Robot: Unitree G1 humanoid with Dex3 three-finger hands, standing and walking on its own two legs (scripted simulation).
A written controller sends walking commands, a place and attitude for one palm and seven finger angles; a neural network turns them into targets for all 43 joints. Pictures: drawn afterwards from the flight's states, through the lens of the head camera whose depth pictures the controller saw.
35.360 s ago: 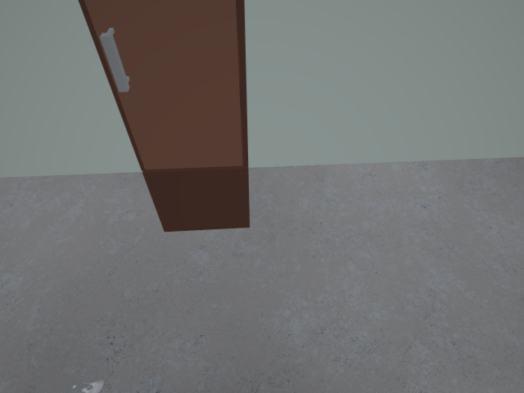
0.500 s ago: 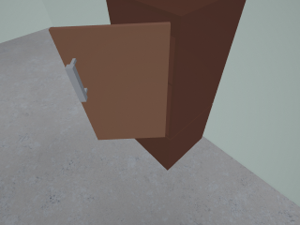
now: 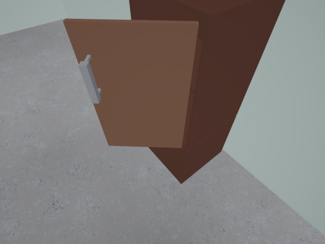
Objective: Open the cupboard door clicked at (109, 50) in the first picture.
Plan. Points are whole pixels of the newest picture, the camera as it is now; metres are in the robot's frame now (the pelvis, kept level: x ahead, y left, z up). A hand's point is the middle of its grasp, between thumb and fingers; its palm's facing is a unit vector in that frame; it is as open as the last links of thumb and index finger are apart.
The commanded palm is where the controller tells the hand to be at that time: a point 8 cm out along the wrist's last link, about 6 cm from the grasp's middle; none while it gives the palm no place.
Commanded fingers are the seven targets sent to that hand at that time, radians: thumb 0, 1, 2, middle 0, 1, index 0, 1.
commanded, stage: come to a stop and stand still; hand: left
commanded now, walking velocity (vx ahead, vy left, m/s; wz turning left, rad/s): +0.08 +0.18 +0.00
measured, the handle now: (92, 79) +0.56 +0.27 +0.08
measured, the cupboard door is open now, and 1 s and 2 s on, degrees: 49 49 49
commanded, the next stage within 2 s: look again from close up in 1.22 s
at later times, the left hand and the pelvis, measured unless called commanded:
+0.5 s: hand out of the picture +0.04 +0.19 -0.17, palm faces -0.01 -0.98 -0.20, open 7.3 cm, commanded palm none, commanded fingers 0.00 0.90 0.90 -0.20 -0.30 -0.20 -0.30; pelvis +0.03 +0.01 +0.00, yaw -1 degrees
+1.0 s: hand out of the picture +0.02 +0.15 -0.17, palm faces +0.02 -0.98 -0.18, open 7.4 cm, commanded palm none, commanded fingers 0.00 0.90 0.90 -0.20 -0.30 -0.20 -0.30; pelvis +0.04 -0.02 +0.01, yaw +0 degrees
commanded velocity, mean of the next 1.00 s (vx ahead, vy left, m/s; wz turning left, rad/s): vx -0.01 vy -0.04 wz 0.00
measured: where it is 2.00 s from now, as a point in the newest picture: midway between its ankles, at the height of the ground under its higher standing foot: outside the picture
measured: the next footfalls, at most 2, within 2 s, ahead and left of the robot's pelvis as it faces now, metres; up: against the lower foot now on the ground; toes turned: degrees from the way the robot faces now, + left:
right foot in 0.38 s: +0.05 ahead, -0.09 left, +0.00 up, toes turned -2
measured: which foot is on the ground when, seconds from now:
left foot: down 0.00-1.00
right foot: down 0.00-0.10, up 0.12-0.36, down 0.38-1.00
